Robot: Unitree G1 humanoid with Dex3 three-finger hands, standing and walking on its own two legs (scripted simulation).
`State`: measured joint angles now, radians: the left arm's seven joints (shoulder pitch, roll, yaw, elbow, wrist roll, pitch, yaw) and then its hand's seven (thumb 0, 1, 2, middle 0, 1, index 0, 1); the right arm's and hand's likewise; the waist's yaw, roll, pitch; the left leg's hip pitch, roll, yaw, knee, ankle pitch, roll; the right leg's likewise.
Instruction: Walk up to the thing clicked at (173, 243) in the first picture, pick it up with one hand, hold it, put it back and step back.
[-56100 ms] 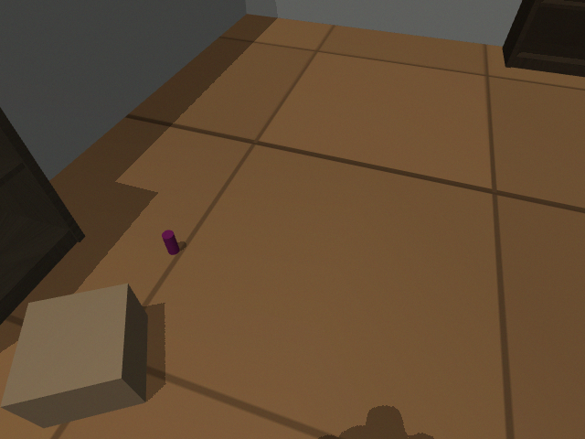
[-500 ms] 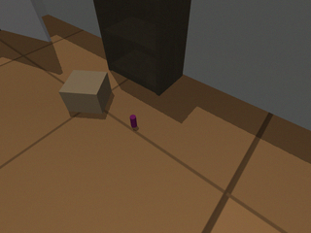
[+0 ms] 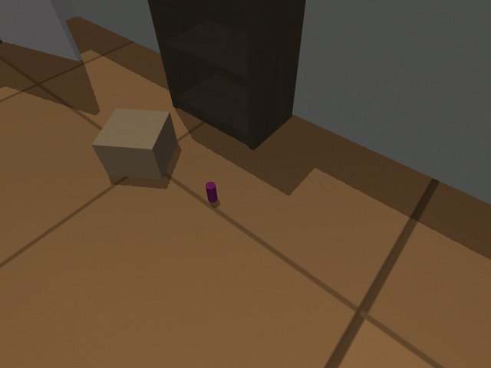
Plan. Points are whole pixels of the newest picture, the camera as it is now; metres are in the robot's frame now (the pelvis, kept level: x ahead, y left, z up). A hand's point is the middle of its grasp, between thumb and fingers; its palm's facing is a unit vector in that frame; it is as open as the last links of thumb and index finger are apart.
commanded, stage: step back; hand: left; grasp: from above
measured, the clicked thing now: (211, 192) +1.01 +0.20 -0.71
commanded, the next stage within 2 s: stand in 0.30 s
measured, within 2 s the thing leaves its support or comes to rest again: neither
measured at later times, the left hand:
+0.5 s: hand out of the picture +0.12 +0.27 -0.14, palm faces -0.02 -0.94 -0.34, open 7.4 cm
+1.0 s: hand out of the picture +0.06 +0.26 -0.14, palm faces -0.05 -0.94 -0.34, open 7.4 cm
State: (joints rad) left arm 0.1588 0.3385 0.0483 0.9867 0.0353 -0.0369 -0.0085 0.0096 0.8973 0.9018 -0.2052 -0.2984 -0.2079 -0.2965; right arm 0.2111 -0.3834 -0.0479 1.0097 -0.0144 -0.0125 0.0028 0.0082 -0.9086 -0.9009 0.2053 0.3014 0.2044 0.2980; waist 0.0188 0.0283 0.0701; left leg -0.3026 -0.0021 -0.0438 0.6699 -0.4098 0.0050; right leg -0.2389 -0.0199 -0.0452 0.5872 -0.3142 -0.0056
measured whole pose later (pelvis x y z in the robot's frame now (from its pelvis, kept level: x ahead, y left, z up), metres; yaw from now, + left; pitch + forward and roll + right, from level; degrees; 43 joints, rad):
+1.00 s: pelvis -0.01 +0.01 +0.02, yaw -2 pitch -3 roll +0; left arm 0.13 0.35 0.00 1.15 0.02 -0.02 -0.01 0.01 0.90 0.90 -0.20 -0.30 -0.21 -0.30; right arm 0.12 -0.35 -0.01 1.17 -0.01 -0.01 0.02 0.01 -0.91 -0.90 0.21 0.30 0.21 0.30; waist 0.00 0.00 0.06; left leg -0.13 0.01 0.00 0.31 -0.13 0.00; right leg -0.10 -0.02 -0.02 0.32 -0.16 0.02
